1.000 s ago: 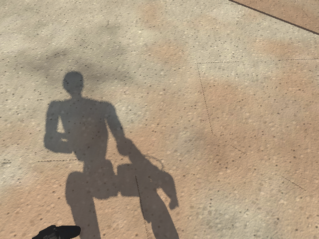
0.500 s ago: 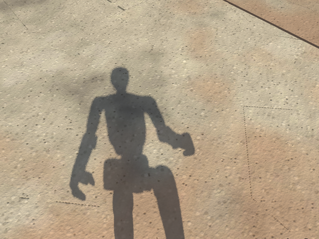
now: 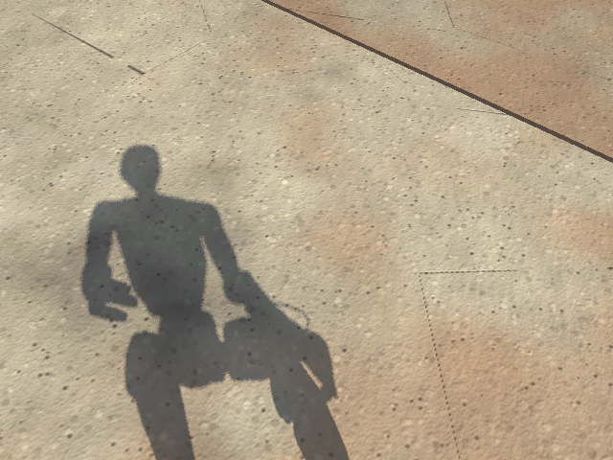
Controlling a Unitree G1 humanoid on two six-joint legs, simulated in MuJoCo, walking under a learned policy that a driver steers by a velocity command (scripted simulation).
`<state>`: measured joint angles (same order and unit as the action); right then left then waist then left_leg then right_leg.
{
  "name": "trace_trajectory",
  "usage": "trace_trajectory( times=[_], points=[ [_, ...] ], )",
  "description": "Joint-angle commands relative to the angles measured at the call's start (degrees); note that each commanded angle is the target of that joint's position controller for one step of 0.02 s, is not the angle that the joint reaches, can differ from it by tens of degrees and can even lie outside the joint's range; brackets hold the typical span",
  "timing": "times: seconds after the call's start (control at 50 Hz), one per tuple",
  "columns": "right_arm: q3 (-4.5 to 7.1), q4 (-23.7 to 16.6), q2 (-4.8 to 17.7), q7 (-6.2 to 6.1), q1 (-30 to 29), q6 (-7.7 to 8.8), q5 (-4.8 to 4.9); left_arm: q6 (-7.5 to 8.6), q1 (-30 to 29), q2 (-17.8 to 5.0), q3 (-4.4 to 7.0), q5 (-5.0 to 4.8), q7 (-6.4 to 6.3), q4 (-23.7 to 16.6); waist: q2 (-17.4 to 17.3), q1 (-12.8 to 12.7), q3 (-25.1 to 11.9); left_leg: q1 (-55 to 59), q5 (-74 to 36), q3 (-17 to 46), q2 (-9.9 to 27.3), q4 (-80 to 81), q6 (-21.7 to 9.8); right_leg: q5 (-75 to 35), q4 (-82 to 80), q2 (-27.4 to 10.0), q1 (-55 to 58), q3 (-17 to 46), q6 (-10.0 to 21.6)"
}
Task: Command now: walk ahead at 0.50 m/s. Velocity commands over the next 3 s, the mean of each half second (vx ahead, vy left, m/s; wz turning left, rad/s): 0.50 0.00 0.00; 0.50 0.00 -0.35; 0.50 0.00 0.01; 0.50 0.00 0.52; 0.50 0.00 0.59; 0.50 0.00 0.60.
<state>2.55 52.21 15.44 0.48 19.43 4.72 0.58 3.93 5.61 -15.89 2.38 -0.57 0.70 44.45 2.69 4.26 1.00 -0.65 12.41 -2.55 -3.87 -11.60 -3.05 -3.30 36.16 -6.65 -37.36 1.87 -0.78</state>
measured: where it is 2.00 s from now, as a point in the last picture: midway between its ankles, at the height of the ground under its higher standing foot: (341, 220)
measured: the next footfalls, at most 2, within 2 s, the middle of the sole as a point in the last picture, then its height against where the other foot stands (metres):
right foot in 0.14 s outside the picture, level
left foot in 0.68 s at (250, 427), level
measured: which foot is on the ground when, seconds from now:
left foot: down 0.00-0.14, up 0.16-0.66, down 0.68-1.00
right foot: up 0.00-0.12, down 0.14-0.70, up 0.72-1.00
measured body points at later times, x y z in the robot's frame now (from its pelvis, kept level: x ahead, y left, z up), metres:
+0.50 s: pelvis +0.28 -0.06 +0.00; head +0.30 -0.06 +0.45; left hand +0.30 +0.22 -0.12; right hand +0.45 -0.31 -0.11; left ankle +0.45 +0.13 -0.69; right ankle +0.23 -0.14 -0.75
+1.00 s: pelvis +0.55 -0.01 +0.00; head +0.57 -0.01 +0.45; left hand +0.74 +0.24 -0.11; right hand +0.53 -0.29 -0.13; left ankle +0.53 +0.10 -0.75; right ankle +0.65 -0.20 -0.68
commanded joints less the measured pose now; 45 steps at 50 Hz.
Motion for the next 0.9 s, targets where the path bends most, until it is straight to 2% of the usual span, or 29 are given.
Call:
trace_trajectory(
  times=[0.02, 0.06, 0.1, 0.12, 0.14, 0.16, 0.18, 0.2, 0.22, 0.24, 0.26, 0.28, 0.3, 0.34, 0.4, 0.48, 0.54, 0.58, 0.64, 0.66, 0.68, 0.7, 0.72, 0.74, 0.76, 0.78, 0.82, 0.86, 0.9],
  points=[
    [2.34, -1.1, 10.3, -0.51, 2.0, -0.14, 0.47, 1.17, -7.3, -3.2, 0.37, -0.4, 0.93, -5.6, -5.6, 0.5, 3.4, -0.3, -13.7, 7.2, 16.8, 2.9, -8.4, -1.0, -4.7, 1.5, 0.4, -0.9, 0.9],
    [2.63, -0.4, 10.7, -0.79, 2.2, -0.81, 0.66, 1.45, -8.0, -4.1, 0.56, -0.35, 1.55, -6.4, -6.0, -0.2, 3.3, 3.6, -16.8, 7.9, 18.6, 0.3, -7.6, 2.9, -6.5, 1.9, 0.4, -0.6, 2.4],
    [2.94, -0.2, 11.5, -1.02, 1.2, -1.4, 0.65, 1.61, -4.7, -5.6, 1.16, -0.27, 1.78, -5.8, -7.1, -2.7, 1.1, 5.6, -26.1, 7.6, 18.9, -4.2, -6.4, 7.2, -7.6, 3.6, 6.1, -1.9, 4.1],
    [2.92, -0.4, 11.6, -1.09, -0.1, -1.75, 0.64, 1.66, 0.9, -6.9, 2.03, -0.12, 1.61, -4.2, -7.1, -6.0, -2.2, 4.8, -35.1, 5.9, 17.2, -10.8, -5.3, 7.2, -9.0, 5.5, 14.3, -3.8, 5.4],
    [2.27, -0.8, 10.0, -1.17, 0.0, -1.96, 0.2, 1.57, 10.0, -9.7, 3.47, 0.07, 1.1, -1.4, -5.7, -9.8, -8.5, 0.0, -36.1, 3.7, 14.0, -22.1, -3.7, 5.8, -8.3, 5.1, 28.2, -3.5, 7.3],
    [0.7, -2.4, 5.5, -0.95, 4.1, -1.31, -0.74, 1.38, 17.9, -14.9, 4.71, 1.12, 0.66, -0.1, 3.2, -10.2, -17.8, -18.5, -19.2, 0.6, 8.1, -42.7, -0.5, 7.2, -6.7, -8.0, 50.3, 14.3, 13.7],
    [-0.58, -1.6, 1.6, -0.55, 7.7, -0.05, -0.68, 1.05, 20.5, -14.9, 4.65, 0.38, 0.97, 0.9, 13.8, -9.3, -23.1, -34.2, 20.1, 5.0, -0.1, -56.5, 1.4, 18.1, -15.4, -15.7, 60.6, 36.6, 19.3],
    [1.0, -2.1, 8.0, -0.05, 2.7, 0.95, 0.94, 1.09, 18.8, -10.1, 3.19, -0.07, 0.92, 0.6, 8.2, -10.7, -17.8, -40.5, 20.5, 9.9, 3.3, -62.2, 0.5, 25.0, -18.1, -14.2, 57.1, 35.2, 16.9],
    [1.42, -3.8, 9.5, 0.14, -2.1, 1.57, 1.92, 1.12, 14.0, -8.9, 2.68, -0.05, 0.76, -0.2, 5.4, -9.5, -9.9, -42.8, 15.1, 8.0, 6.3, -61.6, -0.3, 22.4, -19.7, -12.6, 49.0, 27.7, 15.0],
    [1.43, -4.1, 9.1, -0.15, -4.6, 1.72, 1.33, 1.16, 10.3, -7.9, 2.34, 0.41, 0.76, -0.8, 1.4, -8.1, -5.7, -41.0, 9.9, 6.7, 8.8, -58.8, -0.2, 17.2, -21.4, -10.5, 41.2, 22.1, 14.2],
    [1.66, -4.1, 8.3, -0.3, -4.8, 1.37, 0.61, 1.34, 8.0, -6.5, 1.94, 0.97, 0.87, -1.1, 0.9, -6.2, -3.1, -38.4, 6.5, 6.7, 10.6, -55.9, 0.2, 12.5, -23.4, -8.8, 35.3, 18.2, 13.9],
    [1.63, -3.7, 7.3, -0.32, -3.5, 0.79, 0.46, 1.6, 6.8, -5.9, 1.77, 1.35, 0.94, -1.1, 2.3, -4.6, -3.0, -34.9, 4.6, 7.0, 11.7, -54.3, 0.6, 9.6, -24.9, -7.7, 31.7, 15.8, 14.0],
    [1.49, -3.3, 6.2, -0.38, -2.5, 0.19, 0.39, 1.88, 6.5, -5.5, 1.75, 1.11, 1.03, -0.9, 2.4, -3.9, -2.9, -33.3, 3.8, 6.8, 12.0, -52.7, 1.2, 7.8, -26.4, -6.8, 30.0, 13.6, 14.2],
    [1.34, -3.5, 5.0, -0.69, -3.5, -0.76, 0.05, 2.38, 7.2, -6.3, 1.96, 0.71, 0.9, 0.1, 1.7, -3.3, -1.5, -34.3, 1.0, 6.1, 12.3, -49.1, 2.3, 3.9, -28.2, -6.0, 28.1, 9.8, 14.5],
    [1.24, -5.5, 4.6, -0.66, -9.2, -0.83, -0.6, 2.13, 9.8, -7.8, 2.38, 0.62, 0.11, 1.8, 0.3, -4.5, 0.3, -38.1, -7.8, 5.8, 12.5, -39.3, 3.8, 1.0, -29.7, -5.4, 29.3, 6.3, 14.2],
    [0.57, -7.5, 3.0, 0.1, -16.8, -0.11, -0.24, 1.62, 12.8, -8.7, 2.52, 0.08, -0.61, 3.7, 0.4, -7.1, 1.9, -35.2, -18.1, 3.5, 10.1, -25.7, 3.8, 2.3, -30.3, -3.5, 29.9, 1.7, 12.2],
    [0.41, -9.5, 3.2, 0.8, -22.2, 0.33, 0.08, 0.88, 16.8, -8.8, 2.66, -0.47, -0.78, 6.1, 0.0, -8.8, 3.4, -35.4, -18.0, 3.7, 8.9, -20.6, 3.4, 2.5, -28.5, -5.2, 34.0, 3.1, 12.3],
    [0.56, -10.6, 4.1, 1.42, -23.8, 0.88, 0.21, 0.16, 17.5, -9.2, 2.94, -0.74, -1.09, 6.8, 0.4, -8.3, 3.8, -35.7, -15.2, 4.8, 8.3, -17.7, 2.7, 1.2, -25.8, -6.9, 37.5, 4.9, 11.9],
    [1.57, -9.7, 6.7, 1.64, -19.1, 1.68, 0.21, -0.62, 15.8, -10.5, 3.56, -0.87, -1.54, 6.8, 2.0, -4.7, 1.1, -26.9, -9.8, 4.1, 6.5, -15.2, 1.2, -5.7, -19.9, -7.8, 39.0, 7.2, 10.4],
    [2.64, -7.8, 8.5, 1.29, -12.7, 1.84, 0.1, -0.82, 14.8, -10.0, 3.33, -0.76, -1.57, 6.5, 1.6, -1.2, -2.6, -17.3, -9.4, 2.7, 5.2, -13.6, -0.1, -12.0, -13.0, -5.3, 37.3, 5.7, 9.1],
    [3.93, -5.5, 11.6, 0.7, -3.0, 1.93, -0.6, -0.81, 14.7, -7.5, 2.36, -0.04, -1.53, 5.7, -0.1, 2.7, -10.4, -1.2, -10.5, 5.8, 9.3, -16.6, -2.6, -8.0, -0.1, -1.9, 30.1, 3.6, 7.2],
    [5.37, -4.4, 17.2, 0.23, 4.2, 1.49, -1.39, 0.01, 20.5, -1.3, 0.61, 0.56, -1.2, 4.4, -11.9, 2.0, -20.1, 22.5, -6.3, 25.4, 23.9, -17.0, -9.7, 12.7, 21.5, 6.4, 8.7, -1.0, 3.0],
    [4.59, -3.7, 14.1, 0.4, 5.8, 1.0, -0.84, 0.84, 21.5, -1.4, 0.44, -0.69, -1.16, 4.8, -19.4, 2.4, -24.6, 25.4, 4.5, 42.3, 28.7, -7.9, -12.9, 37.7, 32.7, 9.3, -1.1, 3.8, 2.3],
    [3.33, -4.3, 10.0, 0.28, 1.8, 1.01, -0.49, 1.14, 16.9, -7.6, 2.17, -2.24, -1.16, 4.0, -13.3, 2.4, -15.4, 17.7, 10.9, 36.0, 26.5, -5.6, -10.0, 34.9, 37.3, 5.6, -5.5, 6.2, 2.9],
    [2.67, -5.1, 7.8, 0.1, -2.7, 1.01, -0.44, 1.03, 13.1, -8.1, 2.47, -2.47, -1.35, 2.9, -10.8, 1.1, -9.1, 9.6, 10.0, 28.6, 24.8, -4.1, -7.9, 29.9, 36.8, 2.8, -6.1, 4.4, 3.4],
    [2.06, -5.2, 5.8, 0.21, -6.5, 1.16, -0.6, 0.62, 11.9, -7.4, 2.63, -1.86, -1.58, 2.7, -8.8, -0.7, -4.7, 1.9, 6.3, 22.9, 22.7, -1.6, -7.1, 25.7, 34.4, 0.9, -4.1, 3.8, 3.2],
    [1.74, -4.9, 4.1, 0.3, -10.5, 1.73, -1.29, -0.89, 13.7, -5.1, 2.98, -1.35, -1.57, 3.1, -10.6, -3.9, -1.5, -6.9, 0.4, 14.3, 19.7, 2.1, -5.9, 20.9, 30.7, -1.7, 2.0, 4.3, 2.9],
    [2.21, -4.3, 5.1, 0.15, -11.0, 2.26, -1.43, -2.12, 13.3, -3.2, 2.86, -1.3, -1.52, 2.3, -9.1, -4.9, -0.2, -9.5, -5.2, 9.0, 19.5, 4.2, -6.7, 18.0, 29.5, -2.2, 2.0, 3.8, 2.3],
    [2.66, -3.5, 6.2, -0.3, -10.3, 2.44, -1.61, -2.69, 11.3, -3.1, 3.0, -0.99, -1.51, 1.1, -7.2, -5.0, 0.8, -9.0, -9.2, 4.9, 19.5, 5.0, -7.4, 13.5, 25.8, -2.4, -0.7, 4.3, 1.6]
  ],
)
Over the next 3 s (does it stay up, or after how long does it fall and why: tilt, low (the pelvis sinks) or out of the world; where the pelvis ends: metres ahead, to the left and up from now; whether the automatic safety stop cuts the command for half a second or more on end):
stays up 1.60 0.09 0.00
